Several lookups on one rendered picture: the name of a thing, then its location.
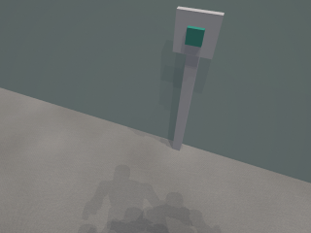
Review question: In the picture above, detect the panel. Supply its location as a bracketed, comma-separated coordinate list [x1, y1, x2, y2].
[172, 6, 225, 151]

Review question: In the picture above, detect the button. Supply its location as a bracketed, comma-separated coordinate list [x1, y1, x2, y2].
[185, 25, 205, 48]

